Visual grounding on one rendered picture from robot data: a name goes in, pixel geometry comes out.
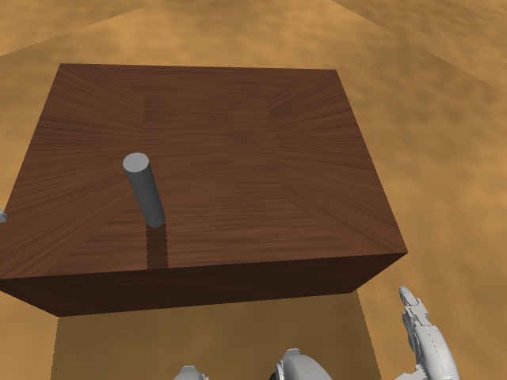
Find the right robot hand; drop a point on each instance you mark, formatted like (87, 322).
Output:
(433, 356)

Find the can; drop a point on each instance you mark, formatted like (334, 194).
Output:
(139, 172)

